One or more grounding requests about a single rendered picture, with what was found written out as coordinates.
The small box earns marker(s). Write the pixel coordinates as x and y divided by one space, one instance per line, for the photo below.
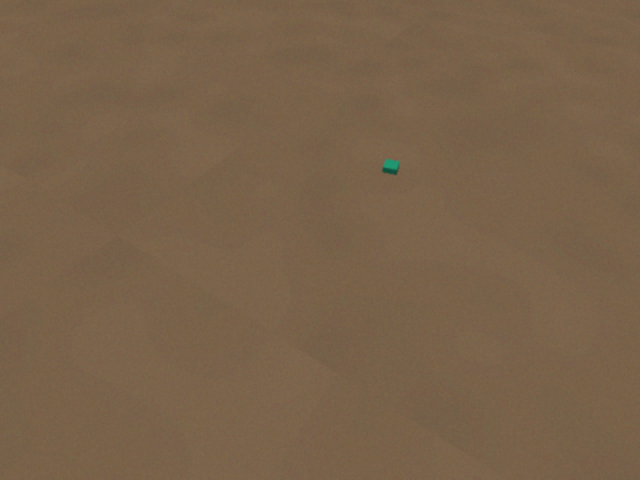
391 166

